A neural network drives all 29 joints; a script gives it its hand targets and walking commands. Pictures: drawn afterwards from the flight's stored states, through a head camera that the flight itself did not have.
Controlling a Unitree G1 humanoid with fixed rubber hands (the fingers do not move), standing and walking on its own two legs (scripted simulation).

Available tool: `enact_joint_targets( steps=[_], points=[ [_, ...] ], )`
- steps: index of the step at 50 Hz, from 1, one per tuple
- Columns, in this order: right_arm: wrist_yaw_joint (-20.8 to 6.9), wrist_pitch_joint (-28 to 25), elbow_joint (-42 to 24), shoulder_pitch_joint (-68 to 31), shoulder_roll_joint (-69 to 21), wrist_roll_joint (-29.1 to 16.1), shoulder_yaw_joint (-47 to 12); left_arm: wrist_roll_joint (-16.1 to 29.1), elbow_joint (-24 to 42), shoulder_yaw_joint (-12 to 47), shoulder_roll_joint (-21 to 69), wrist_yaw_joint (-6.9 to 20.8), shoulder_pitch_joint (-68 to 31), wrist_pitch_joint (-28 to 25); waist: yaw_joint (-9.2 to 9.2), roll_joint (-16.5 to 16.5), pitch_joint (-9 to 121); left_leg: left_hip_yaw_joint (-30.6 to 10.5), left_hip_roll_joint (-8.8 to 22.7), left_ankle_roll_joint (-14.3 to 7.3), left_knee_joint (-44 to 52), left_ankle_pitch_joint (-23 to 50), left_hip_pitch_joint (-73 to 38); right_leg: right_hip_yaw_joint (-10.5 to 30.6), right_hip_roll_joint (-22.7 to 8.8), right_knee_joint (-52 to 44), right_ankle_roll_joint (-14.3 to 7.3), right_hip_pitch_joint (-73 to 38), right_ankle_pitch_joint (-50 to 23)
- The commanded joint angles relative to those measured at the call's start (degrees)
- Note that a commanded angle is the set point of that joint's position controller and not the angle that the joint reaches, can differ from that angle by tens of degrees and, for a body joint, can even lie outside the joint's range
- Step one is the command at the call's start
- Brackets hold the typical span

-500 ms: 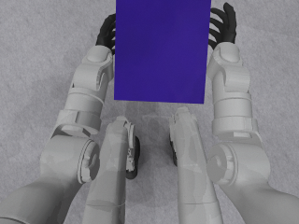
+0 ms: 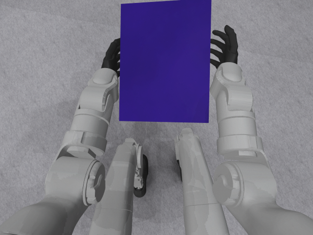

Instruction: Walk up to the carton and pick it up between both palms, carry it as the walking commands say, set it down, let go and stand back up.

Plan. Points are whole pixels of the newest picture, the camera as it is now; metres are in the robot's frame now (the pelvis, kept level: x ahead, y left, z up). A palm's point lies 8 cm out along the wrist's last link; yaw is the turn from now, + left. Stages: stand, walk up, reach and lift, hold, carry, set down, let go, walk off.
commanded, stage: reach and lift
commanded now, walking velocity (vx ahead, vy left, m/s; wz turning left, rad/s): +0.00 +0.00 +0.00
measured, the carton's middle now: (168, 76) +0.47 -0.05 -0.11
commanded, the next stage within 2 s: none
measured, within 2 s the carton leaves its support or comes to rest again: neither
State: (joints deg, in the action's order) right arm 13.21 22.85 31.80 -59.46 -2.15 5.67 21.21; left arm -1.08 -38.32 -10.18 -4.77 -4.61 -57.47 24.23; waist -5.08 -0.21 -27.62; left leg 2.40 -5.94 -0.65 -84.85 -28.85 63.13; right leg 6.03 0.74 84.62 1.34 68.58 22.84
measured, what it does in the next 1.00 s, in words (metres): rises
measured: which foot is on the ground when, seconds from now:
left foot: down 0.00-1.00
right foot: down 0.00-1.00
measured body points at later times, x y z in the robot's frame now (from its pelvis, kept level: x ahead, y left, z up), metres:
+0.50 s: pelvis +0.05 +0.00 +0.07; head +0.16 -0.03 +0.51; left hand +0.47 +0.08 +0.05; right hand +0.45 -0.18 +0.06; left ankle +0.12 +0.11 -0.56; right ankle +0.17 -0.12 -0.56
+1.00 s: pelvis +0.09 +0.01 +0.14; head +0.15 -0.02 +0.58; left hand +0.45 +0.09 +0.11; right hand +0.43 -0.18 +0.13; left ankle +0.12 +0.11 -0.56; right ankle +0.17 -0.12 -0.56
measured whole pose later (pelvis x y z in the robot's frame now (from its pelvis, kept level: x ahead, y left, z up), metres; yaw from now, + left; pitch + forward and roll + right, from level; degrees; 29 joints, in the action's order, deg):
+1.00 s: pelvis +0.09 +0.01 +0.14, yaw -4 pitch +4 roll +3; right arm 8.9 19.4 32.8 -30.8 -11.3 12.3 21.3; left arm -11.3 -34.0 -17.2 7.5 -1.3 -27.2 23.0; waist -4.5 -0.3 -4.2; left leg 1.6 -4.4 -1.7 -44.9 -20.2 29.2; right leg 7.3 0.9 46.6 1.3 35.6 15.3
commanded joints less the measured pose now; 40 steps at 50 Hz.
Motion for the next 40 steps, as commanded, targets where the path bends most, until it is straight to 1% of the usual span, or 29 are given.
enact_joint_targets(
  steps=[1, 3, 4, 7, 8, 10, 11, 12, 13, 14, 18, 19, 20, 21, 22, 24, 25, 26, 27, 28, 29, 31, 32, 33, 34, 36, 37, 39, 40],
  points=[
    [-18.2, 2.3, 5.5, -27.2, -72.7, -7.6, -40.3, 5.4, 17.5, 22.1, 62.0, 10.9, -47.0, -7.5, 7.89, -5.0, 112.9, -5.1, -3.5, -1.0, 16.7, 7.8, -12.4, 0.2, 7.4, -16.9, 1.0, -48.8, -7.0],
    [-18.3, 1.2, 4.0, -27.3, -71.3, -7.5, -38.6, 8.1, 22.8, 25.1, 62.1, 10.7, -50.7, -8.2, 4.95, -2.7, 112.4, -5.6, -3.3, -0.5, 17.4, 10.5, -14.5, -0.5, 7.4, -15.9, 0.6, -47.0, -10.9],
    [-18.5, 1.1, 5.9, -27.1, -70.4, -5.8, -37.6, 6.3, 18.0, 24.5, 63.8, 10.8, -50.0, -7.8, 3.86, -1.1, 108.8, -4.9, -3.4, -0.3, 17.9, 7.6, -14.0, -0.7, 7.2, -17.6, 0.2, -45.5, -8.0],
    [-18.2, 1.3, 7.1, -24.9, -71.7, -6.5, -39.5, 4.6, 16.6, 21.7, 61.1, 10.5, -45.2, -8.3, 8.50, -2.7, 104.6, -5.9, -2.9, -0.6, 19.7, 9.0, -11.5, 0.5, 7.0, -18.4, 0.8, -47.2, -8.8],
    [-18.5, 1.0, 7.2, -23.8, -72.6, -6.1, -39.0, 4.4, 17.7, 21.3, 61.3, 10.6, -44.7, -9.1, 8.13, -4.3, 104.6, -5.7, -3.1, -0.9, 19.7, 8.0, -11.5, 0.5, 7.1, -19.1, 1.1, -48.6, -8.1],
    [-18.6, 0.1, 5.5, -25.2, -72.0, -6.4, -38.3, 4.6, 16.5, 22.6, 64.1, 10.5, -44.2, -9.0, 7.23, -1.9, 102.8, -6.2, -2.6, -0.6, 22.3, 10.2, -14.4, -0.4, 7.1, -20.4, 0.7, -47.7, -10.2],
    [-18.9, 0.1, 4.9, -24.8, -71.4, -6.3, -39.0, 7.1, 18.7, 24.1, 65.1, 10.7, -46.4, -9.3, 4.69, -4.0, 103.2, -6.3, -2.4, -0.4, 23.1, 10.1, -16.5, -1.1, 7.4, -21.5, 0.6, -48.8, -10.1],
    [-18.9, 0.3, 8.2, -22.2, -71.4, -4.4, -36.9, 4.4, 13.5, 21.9, 65.2, 10.9, -42.6, -8.8, 5.48, -4.4, 97.7, -6.8, -2.2, -0.6, 23.7, 8.1, -15.0, -0.9, 7.1, -22.3, 0.4, -46.4, -8.1],
    [-18.9, 0.3, 7.5, -22.1, -72.2, -4.8, -37.6, 4.9, 16.4, 21.4, 65.6, 10.8, -43.1, -9.4, 5.97, -4.7, 97.8, -6.5, -2.4, -0.7, 24.1, 8.0, -14.4, -0.4, 6.8, -23.0, 0.3, -49.5, -8.2],
    [-18.9, 0.4, 8.0, -21.2, -74.4, -6.0, -38.7, 5.1, 18.2, 20.9, 63.3, 11.1, -43.3, -9.8, 8.51, -5.2, 98.0, -6.0, -2.5, -1.0, 24.2, 9.0, -13.1, 1.0, 6.7, -23.5, 0.9, -51.6, -8.9],
    [-19.1, 0.3, 18.4, -15.3, -74.3, 0.4, -27.6, -2.3, 6.9, 10.5, 64.5, 11.5, -37.9, -9.1, 8.91, -2.7, 73.8, -5.6, -2.3, -1.8, 29.3, -1.0, -8.5, 1.2, 5.9, -27.9, 0.1, -45.4, 0.3],
    [-19.7, -0.1, 15.9, -17.7, -74.1, 0.2, -27.7, -1.7, 7.4, 9.9, 64.0, 11.6, -38.6, -9.4, 8.87, -5.4, 73.2, -6.4, -1.9, -2.2, 30.3, -1.1, -10.7, -0.3, 6.0, -28.5, 0.2, -44.2, 1.3],
    [-20.1, 0.1, 19.3, -16.6, -75.9, 0.2, -25.1, -2.6, 7.9, 9.1, 62.8, 11.8, -39.4, -9.5, 8.67, -5.9, 69.1, -6.3, -1.3, -2.9, 31.0, -1.0, -12.0, 0.1, 6.1, -29.6, 0.5, -43.3, 1.8],
    [-20.1, 0.0, 18.7, -16.4, -75.4, 0.9, -25.0, -4.9, 6.0, 7.1, 64.6, 12.0, -36.4, -9.3, 10.05, -4.2, 68.6, -6.4, -1.7, -3.0, 32.1, -2.2, -11.6, 1.1, 5.9, -30.8, -0.1, -46.1, 3.6],
    [-20.2, 0.1, 19.6, -15.9, -74.9, 1.3, -22.5, -4.7, 4.6, 5.8, 63.8, 12.4, -36.0, -8.8, 8.29, -6.4, 65.3, -6.5, -1.6, -3.5, 32.9, -0.7, -12.7, 0.6, 5.7, -32.3, 0.3, -45.8, 2.3],
    [-20.8, -1.1, 17.6, -14.6, -74.8, 0.9, -22.7, -6.2, 4.5, 7.9, 67.5, 12.6, -33.3, -8.9, 9.53, -2.2, 69.4, -6.9, -1.1, -2.8, 35.5, 4.3, -17.7, -0.4, 6.0, -32.9, -0.8, -48.3, -4.2],
    [-20.7, -1.1, 17.5, -9.4, -75.3, 2.0, -22.6, -5.1, 5.3, 8.7, 68.6, 12.5, -30.2, -9.2, 6.97, -4.0, 68.3, -7.3, -1.4, -2.8, 35.3, 7.8, -20.0, -0.9, 5.6, -34.2, -0.9, -50.1, -7.9],
    [-20.6, -1.2, 20.6, -8.0, -74.4, 3.5, -19.7, -6.6, 1.7, 5.0, 66.9, 12.3, -27.0, -9.2, 7.54, -5.3, 63.0, -7.6, -0.7, -3.1, 36.7, 7.5, -18.5, -1.4, 5.7, -34.3, -1.0, -47.2, -8.5],
    [-21.1, -1.5, 18.2, -5.5, -75.6, 1.8, -23.2, -6.5, 3.5, 7.0, 68.4, 12.5, -24.1, -9.5, 10.54, -3.3, 65.7, -7.0, -0.8, -3.0, 38.1, 12.9, -21.7, -1.4, 5.8, -35.0, -1.1, -50.9, -14.0],
    [-21.2, -1.7, 20.0, -4.7, -74.1, 3.6, -20.4, -6.4, 3.0, 6.6, 68.1, 12.5, -24.3, -9.5, 7.66, -3.2, 62.6, -7.9, -0.3, -2.7, 38.8, 11.9, -20.2, -2.1, 5.4, -35.6, -1.5, -50.1, -14.6],
    [-21.5, -2.3, 17.1, -4.5, -74.5, 2.8, -22.6, -7.2, 5.5, 7.5, 66.9, 12.5, -23.4, -10.6, 10.25, -4.8, 65.6, -7.8, -0.7, -3.0, 38.2, 16.0, -21.3, -1.4, 5.9, -35.3, -0.9, -50.7, -17.8],
    [-21.2, -3.0, 16.7, -1.6, -74.2, 3.1, -22.4, -5.5, 5.7, 9.6, 68.7, 12.5, -20.4, -10.7, 7.81, -4.5, 66.0, -8.2, -0.5, -2.7, 40.4, 18.9, -24.5, -1.0, 5.7, -37.5, -1.0, -52.6, -21.1],
    [-21.4, -3.9, 12.8, -2.0, -74.2, 1.3, -25.7, -4.1, 10.1, 13.1, 69.8, 12.4, -21.3, -11.6, 8.22, -2.7, 70.0, -8.1, -0.5, -2.3, 40.2, 22.3, -26.4, -1.0, 5.7, -36.8, -1.0, -56.3, -25.1],
    [-21.4, -3.9, 14.6, -0.7, -73.1, 3.0, -24.1, -5.7, 10.1, 11.7, 67.5, 12.2, -20.5, -11.5, 8.65, -2.1, 66.4, -8.2, -0.6, -2.0, 41.1, 19.4, -23.5, -0.8, 5.4, -37.5, -0.9, -54.7, -22.4],
    [-21.4, -4.1, 12.7, -0.9, -74.2, 1.9, -26.5, -5.1, 11.5, 14.0, 66.5, 12.0, -20.6, -12.0, 9.44, -4.2, 68.6, -8.7, -0.3, -2.3, 42.0, 21.6, -26.3, -0.4, 5.6, -38.5, -0.7, -56.6, -24.6],
    [-21.5, -4.4, 10.2, -0.6, -72.5, -0.3, -29.6, -2.4, 16.7, 19.4, 69.2, 12.0, -21.0, -11.8, 8.62, -0.5, 72.0, -9.2, -0.2, -1.4, 43.1, 24.4, -30.9, -0.5, 5.9, -38.4, -1.4, -57.3, -25.5],
    [-21.2, -3.4, 11.5, 4.2, -74.1, 1.0, -29.5, -2.2, 16.8, 20.3, 67.9, 12.0, -20.0, -11.3, 7.10, -1.6, 71.2, -9.0, 0.0, -1.6, 43.3, 23.0, -31.2, -0.6, 5.7, -39.7, -1.1, -59.3, -25.8],
    [-21.0, -3.0, 11.8, 3.0, -72.6, 1.7, -29.1, -3.7, 14.9, 18.8, 65.7, 12.1, -19.8, -10.3, 8.28, -1.4, 65.9, -9.3, 0.4, -1.7, 45.1, 17.6, -29.0, 0.2, 5.3, -40.5, -1.2, -58.7, -20.6],
    [-21.1, -2.8, 8.5, 1.4, -73.9, 1.0, -32.6, -2.1, 17.8, 21.1, 65.4, 12.3, -21.7, -10.4, 7.76, -4.2, 69.2, -9.0, 0.2, -1.8, 45.3, 19.4, -32.0, -0.2, 5.7, -41.6, -0.3, -62.0, -22.8]
  ],
)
